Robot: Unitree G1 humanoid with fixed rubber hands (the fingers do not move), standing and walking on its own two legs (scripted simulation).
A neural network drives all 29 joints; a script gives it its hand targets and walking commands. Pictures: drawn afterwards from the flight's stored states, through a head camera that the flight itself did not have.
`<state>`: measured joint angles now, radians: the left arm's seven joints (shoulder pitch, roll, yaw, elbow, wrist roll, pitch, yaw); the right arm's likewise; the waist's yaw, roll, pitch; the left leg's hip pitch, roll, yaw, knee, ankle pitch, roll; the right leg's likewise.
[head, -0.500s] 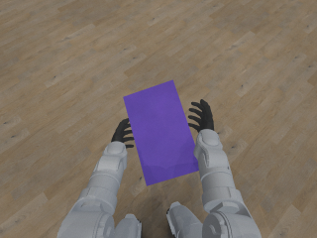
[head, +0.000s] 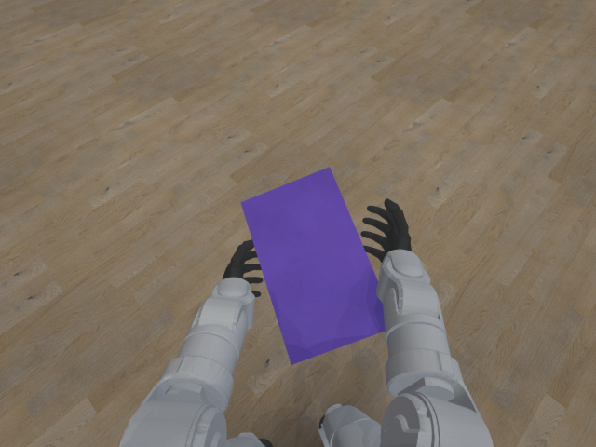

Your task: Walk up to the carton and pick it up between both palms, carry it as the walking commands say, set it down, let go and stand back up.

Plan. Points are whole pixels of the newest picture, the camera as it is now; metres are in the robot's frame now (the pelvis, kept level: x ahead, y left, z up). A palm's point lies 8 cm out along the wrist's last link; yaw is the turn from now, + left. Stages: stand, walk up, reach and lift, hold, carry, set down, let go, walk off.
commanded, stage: reach and lift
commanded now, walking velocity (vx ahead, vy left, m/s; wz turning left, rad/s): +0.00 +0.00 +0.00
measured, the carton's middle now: (320, 270) +0.37 -0.11 -0.11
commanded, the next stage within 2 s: none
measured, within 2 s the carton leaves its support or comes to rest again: neither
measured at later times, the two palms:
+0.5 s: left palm (212, 268) +0.34 +0.06 +0.02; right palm (382, 211) +0.34 -0.17 +0.09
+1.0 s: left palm (218, 286) +0.31 +0.05 +0.03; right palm (393, 225) +0.32 -0.18 +0.09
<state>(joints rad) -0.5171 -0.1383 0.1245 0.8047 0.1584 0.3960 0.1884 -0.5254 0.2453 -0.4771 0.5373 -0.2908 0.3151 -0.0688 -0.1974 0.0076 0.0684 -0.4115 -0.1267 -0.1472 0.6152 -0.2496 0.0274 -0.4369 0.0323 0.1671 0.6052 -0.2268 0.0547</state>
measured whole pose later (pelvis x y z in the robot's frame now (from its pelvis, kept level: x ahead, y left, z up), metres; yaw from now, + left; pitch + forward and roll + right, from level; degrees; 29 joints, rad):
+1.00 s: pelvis +0.00 -0.01 +0.01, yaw -4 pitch -8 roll +1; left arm -0.46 -0.20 0.20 0.68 0.21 0.73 0.18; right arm -0.56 0.25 -0.43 0.52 -0.35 0.58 -0.11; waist -0.08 0.00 0.01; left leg -0.11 -0.09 -0.10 0.49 -0.24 0.02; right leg -0.17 0.04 0.19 0.52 -0.21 0.03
